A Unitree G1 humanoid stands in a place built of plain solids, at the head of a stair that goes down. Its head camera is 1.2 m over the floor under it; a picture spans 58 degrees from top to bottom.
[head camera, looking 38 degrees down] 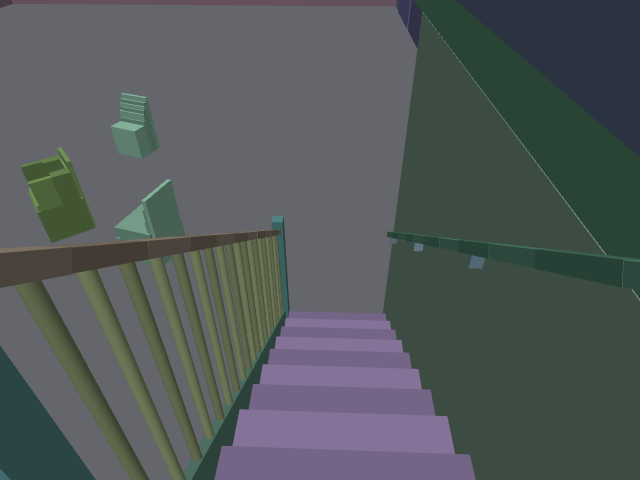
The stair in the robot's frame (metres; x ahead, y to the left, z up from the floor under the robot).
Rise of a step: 0.18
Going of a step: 0.25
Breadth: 0.90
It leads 2 degrees to the right of straight ahead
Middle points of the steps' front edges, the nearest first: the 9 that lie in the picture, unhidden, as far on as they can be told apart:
0.77 -0.09 -0.36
1.02 -0.10 -0.54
1.27 -0.11 -0.73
1.52 -0.12 -0.91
1.77 -0.13 -1.09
2.02 -0.13 -1.27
2.27 -0.14 -1.45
2.51 -0.15 -1.63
2.76 -0.16 -1.81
